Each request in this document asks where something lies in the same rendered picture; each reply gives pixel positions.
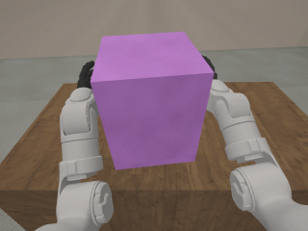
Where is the left robot forearm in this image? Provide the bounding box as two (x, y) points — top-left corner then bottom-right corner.
(56, 88), (104, 218)

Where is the right robot hand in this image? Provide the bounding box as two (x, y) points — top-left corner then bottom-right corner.
(201, 55), (218, 80)

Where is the right robot upper arm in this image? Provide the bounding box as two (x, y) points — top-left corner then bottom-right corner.
(229, 162), (308, 231)

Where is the left robot hand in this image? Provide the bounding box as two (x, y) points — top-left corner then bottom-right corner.
(77, 61), (94, 90)

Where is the right robot forearm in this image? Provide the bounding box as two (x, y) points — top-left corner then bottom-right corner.
(206, 79), (292, 197)

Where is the left robot upper arm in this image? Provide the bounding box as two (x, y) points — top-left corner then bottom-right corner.
(35, 180), (114, 231)

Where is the carton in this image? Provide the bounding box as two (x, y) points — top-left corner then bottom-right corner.
(90, 32), (215, 170)

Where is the pedestal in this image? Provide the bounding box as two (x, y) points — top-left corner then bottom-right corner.
(0, 82), (308, 231)

